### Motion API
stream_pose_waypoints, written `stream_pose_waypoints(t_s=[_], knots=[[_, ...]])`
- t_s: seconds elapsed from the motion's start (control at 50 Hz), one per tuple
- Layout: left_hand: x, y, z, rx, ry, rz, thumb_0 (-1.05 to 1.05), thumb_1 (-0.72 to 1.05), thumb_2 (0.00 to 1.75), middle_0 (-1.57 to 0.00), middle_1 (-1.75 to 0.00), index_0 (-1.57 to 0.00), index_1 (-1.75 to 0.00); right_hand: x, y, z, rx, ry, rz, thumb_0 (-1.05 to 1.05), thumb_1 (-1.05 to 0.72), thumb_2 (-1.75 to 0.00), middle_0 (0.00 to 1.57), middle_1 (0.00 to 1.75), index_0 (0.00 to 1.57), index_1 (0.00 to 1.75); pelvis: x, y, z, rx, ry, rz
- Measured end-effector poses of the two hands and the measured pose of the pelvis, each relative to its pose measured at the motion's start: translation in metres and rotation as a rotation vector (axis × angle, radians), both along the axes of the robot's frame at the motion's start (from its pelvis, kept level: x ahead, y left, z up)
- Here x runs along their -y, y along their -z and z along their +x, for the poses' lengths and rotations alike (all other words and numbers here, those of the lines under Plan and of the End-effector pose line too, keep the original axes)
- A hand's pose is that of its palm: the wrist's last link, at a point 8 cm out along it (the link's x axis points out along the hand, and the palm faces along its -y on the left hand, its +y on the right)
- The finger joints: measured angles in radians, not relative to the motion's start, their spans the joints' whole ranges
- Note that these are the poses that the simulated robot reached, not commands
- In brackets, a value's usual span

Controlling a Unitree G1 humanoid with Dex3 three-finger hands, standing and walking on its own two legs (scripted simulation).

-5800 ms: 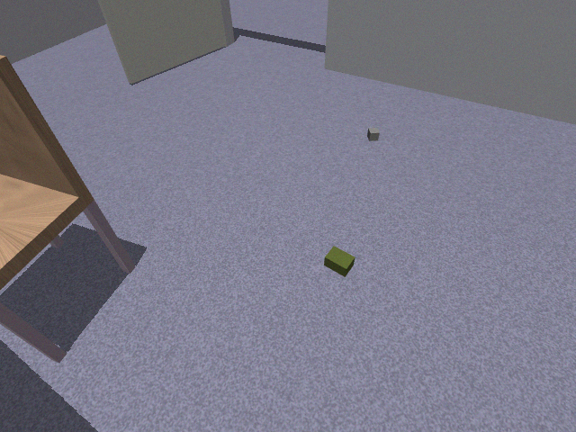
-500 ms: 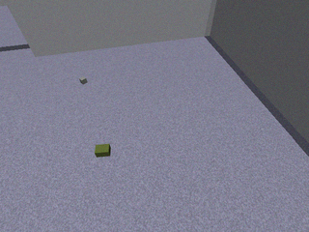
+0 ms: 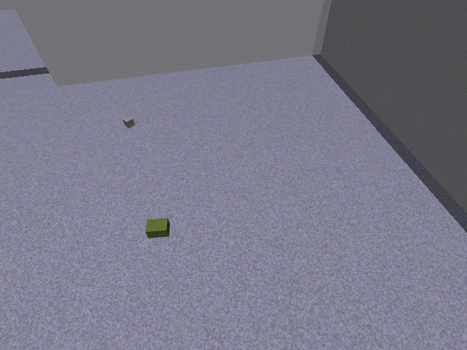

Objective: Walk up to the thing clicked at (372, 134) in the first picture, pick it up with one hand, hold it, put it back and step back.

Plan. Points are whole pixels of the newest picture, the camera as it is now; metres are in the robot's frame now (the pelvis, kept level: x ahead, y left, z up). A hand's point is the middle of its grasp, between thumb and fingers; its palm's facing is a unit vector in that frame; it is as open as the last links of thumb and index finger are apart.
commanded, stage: stand
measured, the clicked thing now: (128, 121) +1.73 +0.76 -0.75
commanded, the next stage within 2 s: walk up in 0.02 s
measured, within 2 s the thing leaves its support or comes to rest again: neither
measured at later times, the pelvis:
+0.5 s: pelvis +0.12 -0.07 +0.00, yaw -1 degrees
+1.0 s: pelvis +0.37 -0.05 -0.01, yaw +0 degrees
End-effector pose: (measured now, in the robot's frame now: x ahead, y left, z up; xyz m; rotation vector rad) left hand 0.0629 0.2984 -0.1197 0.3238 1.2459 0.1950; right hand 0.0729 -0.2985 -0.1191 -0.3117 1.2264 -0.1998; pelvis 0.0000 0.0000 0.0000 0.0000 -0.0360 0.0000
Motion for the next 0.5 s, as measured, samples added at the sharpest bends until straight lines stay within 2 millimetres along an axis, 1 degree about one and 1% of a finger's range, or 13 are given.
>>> stream_pose_waypoints(t_s=[0.08, 0.14, 0.18, 0.24, 0.3, 0.32, 0.36, 0.44, 0.5], knots=[[-0.002, -0.002, 0.003, 0.018, 0.004, -0.011, 0.0, 0.9, 0.9, -0.2, -0.3, -0.2, -0.3, 0.003, -0.002, 0.002, 0.031, 0.0, 0.014, 0.01, -0.9, -0.9, 0.21, 0.3, 0.2, 0.3, 0.002, 0.001, 0.005, -0.005, 0.008, 0.006], [-0.006, -0.006, 0.009, 0.008, 0.02, 0.006, 0.0, 0.9, 0.9, -0.2, -0.3, -0.21, -0.3, 0.016, -0.004, -0.001, 0.058, 0.026, 0.014, 0.01, -0.9, -0.9, 0.21, 0.3, 0.2, 0.3, 0.008, 0.002, 0.014, -0.014, 0.032, 0.007], [-0.006, -0.01, 0.019, 0.006, 0.036, 0.022, 0.0, 0.9, 0.9, -0.2, -0.3, -0.2, -0.3, 0.03, -0.005, -0.006, 0.055, 0.043, 0.002, 0.01, -0.9, -0.9, 0.21, 0.3, 0.2, 0.3, 0.016, 0.003, 0.02, -0.01, 0.036, 0.005], [-0.001, -0.016, 0.04, 0.021, 0.061, 0.048, 0.0, 0.9, 0.9, -0.2, -0.3, -0.2, -0.3, 0.054, -0.001, -0.012, 0.02, 0.066, -0.009, 0.01, -0.9, -0.9, 0.21, 0.3, 0.2, 0.3, 0.033, 0.007, 0.032, 0.0, 0.048, 0.024], [0.009, -0.018, 0.059, 0.062, 0.062, 0.084, 0.0, 0.9, 0.9, -0.2, -0.3, -0.2, -0.3, 0.084, 0.013, -0.008, -0.023, 0.084, -0.022, 0.01, -0.9, -0.9, 0.21, 0.3, 0.2, 0.3, 0.05, 0.017, 0.049, 0.018, 0.048, 0.015], [0.013, -0.018, 0.061, 0.081, 0.053, 0.097, 0.0, 0.9, 0.9, -0.2, -0.3, -0.2, -0.3, 0.092, 0.018, -0.003, -0.038, 0.081, -0.03, 0.01, -0.9, -0.9, 0.21, 0.3, 0.2, 0.3, 0.055, 0.021, 0.055, 0.021, 0.04, 0.002], [0.021, -0.02, 0.06, 0.093, 0.021, 0.107, 0.0, 0.9, 0.9, -0.2, -0.3, -0.2, -0.3, 0.1, 0.021, 0.013, -0.055, 0.076, -0.032, 0.01, -0.9, -0.9, 0.2, 0.3, 0.2, 0.3, 0.061, 0.021, 0.068, 0.024, 0.031, -0.004], [0.036, -0.03, 0.057, 0.05, -0.022, 0.096, 0.0, 0.9, 0.9, -0.2, -0.3, -0.2, -0.3, 0.101, 0.011, 0.061, -0.004, 0.046, 0.002, 0.01, -0.91, -0.9, 0.2, 0.3, 0.19, 0.3, 0.067, 0.008, 0.097, 0.027, 0.032, -0.006], [0.043, -0.03, 0.066, 0.023, -0.043, 0.084, 0.0, 0.9, 0.9, -0.2, -0.3, -0.21, -0.3, 0.098, 0.005, 0.096, 0.033, 0.014, 0.021, 0.01, -0.91, -0.9, 0.2, 0.3, 0.19, 0.3, 0.071, 0.003, 0.12, 0.024, 0.021, -0.014]])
